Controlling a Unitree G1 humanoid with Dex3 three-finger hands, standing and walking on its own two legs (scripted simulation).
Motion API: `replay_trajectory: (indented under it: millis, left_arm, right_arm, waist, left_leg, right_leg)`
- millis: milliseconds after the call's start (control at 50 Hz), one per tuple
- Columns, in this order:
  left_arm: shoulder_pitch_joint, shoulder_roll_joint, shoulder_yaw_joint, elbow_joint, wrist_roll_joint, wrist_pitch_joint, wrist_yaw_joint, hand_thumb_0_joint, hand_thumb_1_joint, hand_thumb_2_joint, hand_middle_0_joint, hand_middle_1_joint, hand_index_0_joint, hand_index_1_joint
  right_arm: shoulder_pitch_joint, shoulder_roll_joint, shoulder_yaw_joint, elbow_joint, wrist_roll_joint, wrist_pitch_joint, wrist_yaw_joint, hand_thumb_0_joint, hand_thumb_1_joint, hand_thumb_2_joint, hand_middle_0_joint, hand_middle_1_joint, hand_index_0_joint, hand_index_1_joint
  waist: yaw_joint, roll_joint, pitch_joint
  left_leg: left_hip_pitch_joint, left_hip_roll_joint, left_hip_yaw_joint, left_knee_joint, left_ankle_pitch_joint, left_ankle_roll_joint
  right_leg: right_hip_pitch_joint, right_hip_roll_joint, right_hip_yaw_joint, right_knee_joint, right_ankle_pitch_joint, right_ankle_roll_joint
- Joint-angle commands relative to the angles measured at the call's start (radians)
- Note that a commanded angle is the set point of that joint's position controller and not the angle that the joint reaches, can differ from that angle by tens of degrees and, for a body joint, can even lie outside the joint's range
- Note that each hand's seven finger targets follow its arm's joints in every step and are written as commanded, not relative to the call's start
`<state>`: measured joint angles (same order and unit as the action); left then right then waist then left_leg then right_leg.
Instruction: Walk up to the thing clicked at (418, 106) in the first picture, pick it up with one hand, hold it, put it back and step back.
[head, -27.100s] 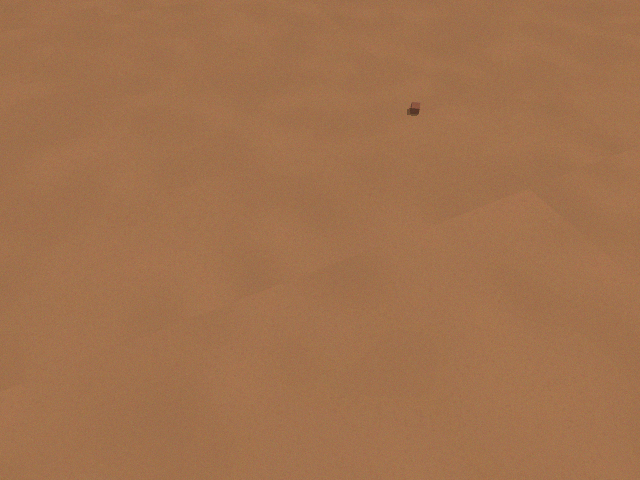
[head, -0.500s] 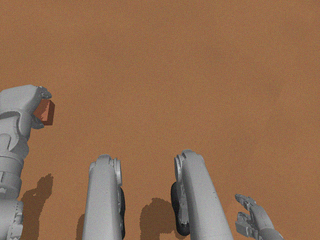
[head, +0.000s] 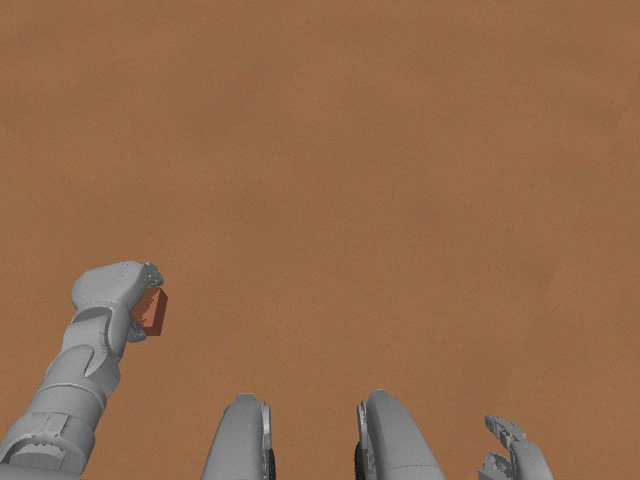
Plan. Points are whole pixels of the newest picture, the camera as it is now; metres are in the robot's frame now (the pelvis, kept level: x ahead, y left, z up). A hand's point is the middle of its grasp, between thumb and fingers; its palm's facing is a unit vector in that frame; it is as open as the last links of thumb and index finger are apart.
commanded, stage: lift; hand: left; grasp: from above
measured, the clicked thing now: (144, 311) +0.36 +0.25 -0.12
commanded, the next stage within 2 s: hold in 0.44 s
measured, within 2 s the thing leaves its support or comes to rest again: neither
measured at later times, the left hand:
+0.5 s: hand (128, 282) +0.35 +0.23 +0.01, palm faces -0.42 -0.12 -0.90, open 8.5 cm
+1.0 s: hand (118, 251) +0.37 +0.22 +0.06, palm faces -0.42 -0.10 -0.90, open 8.5 cm
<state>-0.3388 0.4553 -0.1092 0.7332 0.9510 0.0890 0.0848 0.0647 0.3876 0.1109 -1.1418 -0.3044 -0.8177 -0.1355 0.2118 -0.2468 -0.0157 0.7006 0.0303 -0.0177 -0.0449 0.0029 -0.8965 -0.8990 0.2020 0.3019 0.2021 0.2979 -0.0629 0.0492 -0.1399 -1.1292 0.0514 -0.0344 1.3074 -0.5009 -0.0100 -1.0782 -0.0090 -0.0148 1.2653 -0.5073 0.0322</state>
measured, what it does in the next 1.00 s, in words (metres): rises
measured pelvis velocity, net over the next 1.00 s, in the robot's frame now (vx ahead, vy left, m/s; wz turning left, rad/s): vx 0.06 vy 0.00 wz -0.01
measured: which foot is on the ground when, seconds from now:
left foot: down 0.00-1.00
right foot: down 0.00-1.00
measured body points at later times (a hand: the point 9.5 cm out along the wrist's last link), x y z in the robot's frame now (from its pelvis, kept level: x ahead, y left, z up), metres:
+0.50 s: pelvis +0.03 +0.00 +0.08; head +0.08 -0.01 +0.53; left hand +0.37 +0.23 +0.06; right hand +0.12 -0.27 -0.04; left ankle +0.06 +0.12 -0.62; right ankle +0.06 -0.14 -0.62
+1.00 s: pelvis +0.06 +0.00 +0.11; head +0.08 -0.02 +0.55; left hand +0.39 +0.23 +0.11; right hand +0.18 -0.26 -0.01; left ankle +0.06 +0.12 -0.62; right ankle +0.06 -0.14 -0.62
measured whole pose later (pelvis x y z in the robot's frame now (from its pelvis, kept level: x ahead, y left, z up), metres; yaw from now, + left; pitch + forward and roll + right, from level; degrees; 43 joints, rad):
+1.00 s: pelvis +0.06 +0.00 +0.11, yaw -1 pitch +5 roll +0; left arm -0.31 0.34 -0.24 0.73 0.95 0.21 0.05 0.07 0.38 0.12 -1.11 -0.25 -0.83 -0.12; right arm 0.22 -0.25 -0.03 0.72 0.04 -0.02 -0.03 0.01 -0.90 -0.90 0.20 0.30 0.20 0.30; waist -0.01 0.05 -0.07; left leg -0.44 0.03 0.04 0.67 -0.33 -0.01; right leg -0.42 -0.03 0.03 0.66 -0.33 0.03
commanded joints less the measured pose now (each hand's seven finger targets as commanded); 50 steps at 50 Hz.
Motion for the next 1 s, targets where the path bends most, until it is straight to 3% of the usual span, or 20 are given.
replay_trajectory:
  millis: [0, 40, 60, 80, 140, 160, 220, 260, 300, 320, 380, 440, 520, 600, 700, 780, 840, 920, 980]
  left_arm:
    - [-0.317, 0.201, 0.068, -0.158, 0.023, -0.001, 0.085, 0.0, 0.733, 0.288, -1.11, -0.284, -1.128, -0.267]
    - [-0.338, 0.208, 0.073, -0.137, 0.027, 0.006, 0.105, 0.0, 0.771, 0.321, -1.138, -0.29, -1.154, -0.274]
    - [-0.341, 0.171, 0.037, -0.115, 0.023, 0.011, 0.108, 0.0, 0.766, 0.306, -1.137, -0.288, -1.154, -0.272]
    - [-0.338, 0.179, 0.047, -0.098, 0.022, 0.016, 0.113, 0.0, 0.758, 0.304, -1.134, -0.276, -1.149, -0.261]
    - [-0.302, 0.147, 0.026, -0.033, 0.014, 0.033, 0.112, 0.0, 0.751, 0.291, -1.119, -0.284, -1.139, -0.265]
    - [-0.308, 0.164, 0.036, -0.043, 0.014, 0.038, 0.113, 0.0, 0.755, 0.306, -1.127, -0.288, -1.143, -0.272]
    - [-0.287, 0.095, -0.011, -0.025, -0.002, 0.056, 0.105, 0.0, 0.755, 0.287, -1.136, -0.271, -1.153, -0.255]
    - [-0.296, 0.15, 0.027, -0.038, -0.004, 0.064, 0.105, 0.0, 0.735, 0.306, -1.127, -0.27, -1.138, -0.26]
    - [-0.314, 0.118, 0.001, -0.061, -0.009, 0.066, 0.103, 0.0, 0.744, 0.301, -1.143, -0.251, -1.151, -0.244]
    - [-0.313, 0.112, 0.003, -0.054, -0.011, 0.067, 0.104, 0.0, 0.748, 0.307, -1.143, -0.257, -1.151, -0.25]
    - [-0.3, 0.117, 0.007, -0.077, 0.001, 0.07, 0.114, 0.0, 0.703, 0.277, -1.118, -0.216, -1.121, -0.214]
    - [-0.318, 0.092, -0.013, -0.099, -0.002, 0.073, 0.112, 0.0, 0.703, 0.242, -1.096, -0.233, -1.112, -0.217]
    - [-0.312, 0.098, -0.015, -0.1, -0.004, 0.077, 0.11, 0.0, 0.722, 0.269, -1.12, -0.217, -1.131, -0.207]
    - [-0.336, 0.088, -0.03, -0.112, 0.0, 0.09, 0.1, 0.0, 0.715, 0.255, -1.103, -0.25, -1.122, -0.232]
    - [-0.309, 0.07, -0.046, -0.109, -0.01, 0.108, 0.064, 0.0, 0.704, 0.311, -1.107, -0.264, -1.119, -0.254]
    - [-0.305, 0.073, -0.048, -0.128, -0.007, 0.115, 0.04, 0.0, 0.71, 0.318, -1.116, -0.256, -1.126, -0.248]
    - [-0.294, 0.099, -0.031, -0.15, 0.005, 0.115, 0.021, 0.0, 0.698, 0.262, -1.09, -0.235, -1.107, -0.218]
    - [-0.306, 0.072, -0.051, -0.193, 0.009, 0.115, 0.002, 0.0, 0.731, 0.28, -1.111, -0.25, -1.129, -0.232]
    - [-0.294, 0.083, -0.043, -0.204, 0.006, 0.12, -0.007, 0.0, 0.754, 0.324, -1.133, -0.257, -1.146, -0.244]
  right_arm:
    - [0.055, -0.144, -0.057, -0.057, 0.005, -0.045, -0.02, 0.0, -0.897, -0.899, 0.2, 0.3, 0.2, 0.3]
    - [0.057, -0.145, -0.059, -0.05, 0.003, -0.048, -0.023, 0.0, -0.892, -0.898, 0.2, 0.3, 0.2, 0.3]
    - [0.058, -0.138, -0.055, -0.048, 0.004, -0.05, -0.022, 0.0, -0.896, -0.899, 0.2, 0.3, 0.2, 0.3]
    - [0.064, -0.145, -0.059, -0.042, 0.004, -0.052, -0.022, 0.0, -0.894, -0.898, 0.2, 0.3, 0.2, 0.3]
    - [0.06, -0.14, -0.06, -0.039, 0.001, -0.057, -0.018, 0.0, -0.895, -0.898, 0.2, 0.3, 0.2, 0.3]
    - [0.057, -0.144, -0.064, -0.043, 0.002, -0.057, -0.018, 0.0, -0.895, -0.899, 0.2, 0.3, 0.2, 0.3]
    - [0.055, -0.135, -0.061, -0.046, 0.002, -0.058, -0.011, 0.0, -0.899, -0.899, 0.2, 0.3, 0.2, 0.3]
    - [0.06, -0.145, -0.066, -0.05, 0.004, -0.057, -0.011, 0.0, -0.897, -0.898, 0.2, 0.3, 0.2, 0.3]
    - [0.051, -0.139, -0.063, -0.055, 0.004, -0.056, -0.009, 0.0, -0.896, -0.898, 0.2, 0.3, 0.2, 0.3]
    - [0.049, -0.141, -0.063, -0.058, 0.003, -0.057, -0.009, 0.0, -0.895, -0.897, 0.2, 0.3, 0.2, 0.3]
    - [0.039, -0.138, -0.064, -0.058, 0.006, -0.057, -0.01, 0.0, -0.895, -0.897, 0.2, 0.3, 0.2, 0.3]
    - [0.038, -0.135, -0.062, -0.053, 0.006, -0.058, -0.01, 0.0, -0.893, -0.895, 0.2, 0.3, 0.2, 0.3]
    - [0.023, -0.139, -0.063, -0.056, 0.01, -0.056, -0.01, 0.0, -0.891, -0.895, 0.2, 0.3, 0.2, 0.3]
    - [0.009, -0.138, -0.063, -0.056, 0.011, -0.054, -0.008, 0.0, -0.894, -0.894, 0.2, 0.3, 0.2, 0.3]
    - [0.006, -0.143, -0.063, -0.062, 0.015, -0.052, 0.0, 0.0, -0.893, -0.895, 0.2, 0.3, 0.2, 0.3]
    - [-0.003, -0.142, -0.059, -0.073, 0.017, -0.051, 0.004, 0.0, -0.894, -0.895, 0.2, 0.3, 0.2, 0.3]
    - [-0.003, -0.143, -0.063, -0.078, 0.017, -0.049, 0.005, 0.0, -0.892, -0.894, 0.2, 0.3, 0.2, 0.3]
    - [-0.014, -0.14, -0.059, -0.094, 0.017, -0.045, 0.009, 0.0, -0.893, -0.894, 0.2, 0.3, 0.2, 0.3]
    - [-0.022, -0.143, -0.06, -0.109, 0.018, -0.042, 0.011, 0.0, -0.888, -0.894, 0.2, 0.299, 0.2, 0.299]
  waist:
    - [-0.019, 0.051, -0.363]
    - [-0.012, 0.039, -0.336]
    - [-0.022, 0.029, -0.311]
    - [-0.018, 0.026, -0.304]
    - [-0.002, 0.006, -0.27]
    - [0.008, 0.002, -0.274]
    - [0.003, -0.02, -0.259]
    - [0.013, -0.021, -0.268]
    - [0.01, -0.01, -0.252]
    - [0.002, -0.014, -0.238]
    - [0.022, -0.004, -0.242]
    - [0.007, -0.009, -0.244]
    - [0.014, -0.028, -0.22]
    - [0.02, -0.014, -0.199]
    - [0.029, -0.043, -0.205]
    - [0.032, -0.042, -0.193]
    - [0.045, -0.008, -0.214]
    - [0.04, -0.012, -0.191]
    - [0.05, -0.02, -0.177]
  left_leg:
    - [0.388, -0.038, 0.011, -0.289, 0.153, 0.015]
    - [0.412, -0.041, 0.017, -0.327, 0.157, 0.017]
    - [0.419, -0.043, 0.023, -0.341, 0.157, 0.019]
    - [0.436, -0.045, 0.025, -0.36, 0.162, 0.018]
    - [0.478, -0.046, 0.021, -0.416, 0.186, 0.015]
    - [0.493, -0.048, 0.024, -0.425, 0.205, 0.015]
    - [0.533, -0.052, 0.027, -0.458, 0.252, 0.017]
    - [0.562, -0.056, 0.036, -0.481, 0.269, 0.017]
    - [0.597, -0.055, 0.038, -0.515, 0.263, 0.015]
    - [0.613, -0.053, 0.035, -0.531, 0.253, 0.013]
    - [0.655, -0.054, 0.037, -0.57, 0.272, 0.01]
    - [0.684, -0.056, 0.042, -0.59, 0.302, 0.011]
    - [0.712, -0.061, 0.052, -0.627, 0.295, 0.013]
    - [0.746, -0.06, 0.053, -0.661, 0.309, 0.009]
    - [0.795, -0.058, 0.055, -0.68, 0.412, 0.01]
    - [0.802, -0.062, 0.061, -0.696, 0.42, 0.011]
    - [0.833, -0.058, 0.062, -0.7, 0.491, 0.005]
    - [0.851, -0.055, 0.059, -0.719, 0.488, 0.004]
    - [0.859, -0.055, 0.061, -0.736, 0.476, 0.007]
  right_leg:
    - [0.269, 0.043, 0.003, -0.277, 0.171, -0.049]
    - [0.305, 0.045, 0.005, -0.323, 0.173, -0.046]
    - [0.317, 0.047, 0.01, -0.348, 0.172, -0.043]
    - [0.335, 0.046, 0.012, -0.366, 0.178, -0.044]
    - [0.394, 0.047, 0.012, -0.412, 0.196, -0.041]
    - [0.418, 0.046, 0.014, -0.426, 0.214, -0.039]
    - [0.47, 0.043, 0.018, -0.466, 0.268, -0.034]
    - [0.516, 0.039, 0.022, -0.493, 0.287, -0.03]
    - [0.527, 0.039, 0.019, -0.52, 0.279, -0.032]
    - [0.522, 0.04, 0.017, -0.533, 0.263, -0.033]
    - [0.558, 0.04, 0.018, -0.558, 0.277, -0.035]
    - [0.59, 0.039, 0.024, -0.582, 0.31, -0.032]
    - [0.627, 0.038, 0.025, -0.625, 0.3, -0.028]
    - [0.641, 0.042, 0.021, -0.647, 0.307, -0.032]
    - [0.695, 0.042, 0.014, -0.657, 0.401, -0.031]
    - [0.718, 0.042, 0.018, -0.672, 0.412, -0.031]
    - [0.744, 0.046, 0.014, -0.664, 0.461, -0.036]
    - [0.747, 0.048, 0.013, -0.677, 0.454, -0.036]
    - [0.758, 0.047, 0.012, -0.697, 0.447, -0.036]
